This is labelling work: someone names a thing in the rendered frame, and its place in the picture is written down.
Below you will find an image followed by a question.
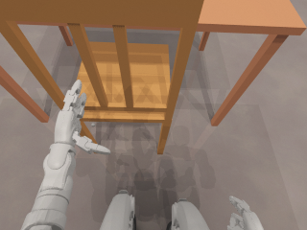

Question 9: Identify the table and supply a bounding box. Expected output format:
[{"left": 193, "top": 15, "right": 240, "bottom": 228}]
[{"left": 0, "top": 0, "right": 307, "bottom": 127}]

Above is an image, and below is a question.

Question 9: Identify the right robot hand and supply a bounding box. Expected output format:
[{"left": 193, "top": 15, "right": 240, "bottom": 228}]
[{"left": 227, "top": 195, "right": 264, "bottom": 230}]

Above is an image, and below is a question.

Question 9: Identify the robot left shin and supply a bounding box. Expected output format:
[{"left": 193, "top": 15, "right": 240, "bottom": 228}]
[{"left": 119, "top": 190, "right": 133, "bottom": 230}]

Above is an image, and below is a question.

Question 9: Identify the robot left forearm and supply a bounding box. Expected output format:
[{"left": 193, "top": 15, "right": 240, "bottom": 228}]
[{"left": 20, "top": 143, "right": 77, "bottom": 230}]

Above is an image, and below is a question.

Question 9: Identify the chair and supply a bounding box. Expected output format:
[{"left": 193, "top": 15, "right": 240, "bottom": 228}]
[{"left": 0, "top": 0, "right": 204, "bottom": 155}]

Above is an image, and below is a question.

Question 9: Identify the robot right thigh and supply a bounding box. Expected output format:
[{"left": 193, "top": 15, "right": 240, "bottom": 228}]
[{"left": 172, "top": 201, "right": 210, "bottom": 230}]

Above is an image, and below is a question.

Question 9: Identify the left robot hand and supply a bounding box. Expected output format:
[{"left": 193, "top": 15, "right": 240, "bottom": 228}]
[{"left": 54, "top": 80, "right": 111, "bottom": 155}]

